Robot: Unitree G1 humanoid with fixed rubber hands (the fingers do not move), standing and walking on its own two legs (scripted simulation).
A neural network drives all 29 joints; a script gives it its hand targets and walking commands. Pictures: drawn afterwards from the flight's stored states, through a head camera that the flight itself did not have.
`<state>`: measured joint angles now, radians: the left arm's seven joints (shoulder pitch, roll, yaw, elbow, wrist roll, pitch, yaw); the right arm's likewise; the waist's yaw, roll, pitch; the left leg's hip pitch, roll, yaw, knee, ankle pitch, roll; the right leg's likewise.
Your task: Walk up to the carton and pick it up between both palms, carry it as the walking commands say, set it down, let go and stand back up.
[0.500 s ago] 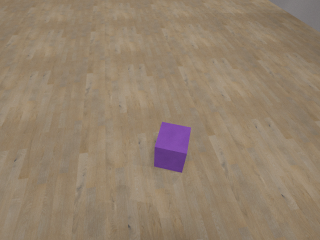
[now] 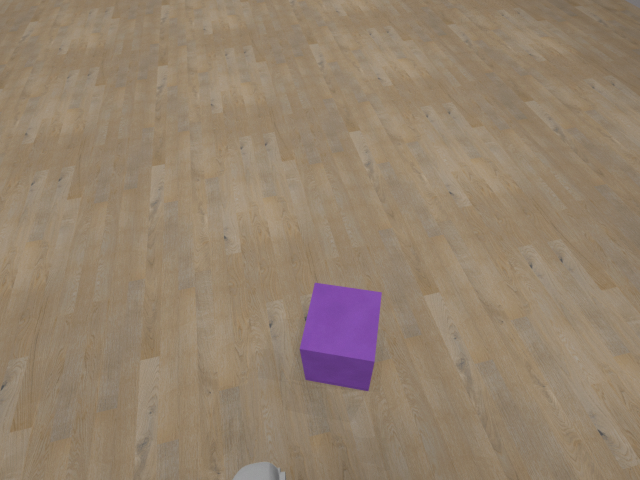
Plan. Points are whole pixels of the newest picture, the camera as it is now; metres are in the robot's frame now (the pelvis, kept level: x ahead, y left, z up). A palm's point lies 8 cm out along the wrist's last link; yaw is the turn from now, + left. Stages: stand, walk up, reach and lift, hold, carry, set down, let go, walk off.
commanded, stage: walk up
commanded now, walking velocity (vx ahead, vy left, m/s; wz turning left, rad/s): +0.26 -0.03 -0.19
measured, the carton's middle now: (342, 337) +0.58 -0.01 -0.65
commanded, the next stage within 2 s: none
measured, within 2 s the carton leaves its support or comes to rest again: neither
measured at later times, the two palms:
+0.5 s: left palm (144, 479) +0.16 +0.27 -0.14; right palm out of the picture +0.06 -0.27 -0.11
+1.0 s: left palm out of the picture +0.10 +0.17 -0.13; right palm out of the picture +0.03 -0.30 -0.14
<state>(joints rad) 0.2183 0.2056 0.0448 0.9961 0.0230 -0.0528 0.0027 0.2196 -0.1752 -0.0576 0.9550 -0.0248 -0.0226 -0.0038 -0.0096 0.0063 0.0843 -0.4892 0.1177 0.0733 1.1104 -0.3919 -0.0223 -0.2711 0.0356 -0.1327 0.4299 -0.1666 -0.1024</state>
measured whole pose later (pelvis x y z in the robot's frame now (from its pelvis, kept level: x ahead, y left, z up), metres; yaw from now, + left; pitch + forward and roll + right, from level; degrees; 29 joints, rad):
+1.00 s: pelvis +0.02 -0.05 +0.00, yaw -5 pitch -1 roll +0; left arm 0.18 0.17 0.02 1.05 0.01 -0.01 0.04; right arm 0.24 -0.20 -0.03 1.06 -0.01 0.02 -0.03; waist 0.00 0.00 0.04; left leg -0.15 0.02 0.06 0.40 -0.24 0.00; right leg -0.16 -0.01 -0.03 0.42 -0.25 0.00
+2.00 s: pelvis +0.18 +0.03 -0.01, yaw -6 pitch +0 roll +1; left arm 0.07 0.19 0.03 0.96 0.02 -0.04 -0.01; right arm 0.45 -0.18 -0.02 1.12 -0.02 -0.05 -0.03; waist -0.07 0.00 0.07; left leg -0.01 0.04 0.10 0.45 -0.42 -0.02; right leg -0.36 -0.02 -0.12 0.52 -0.12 -0.04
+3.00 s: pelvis +0.19 -0.03 +0.00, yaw -7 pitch -1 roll +0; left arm 0.24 0.15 0.03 1.13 0.01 0.00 0.03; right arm 0.27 -0.17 -0.03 1.11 -0.01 0.00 -0.04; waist 0.00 0.01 0.03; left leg -0.18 0.08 0.08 0.43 -0.23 -0.05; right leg -0.18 0.00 -0.02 0.43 -0.24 -0.01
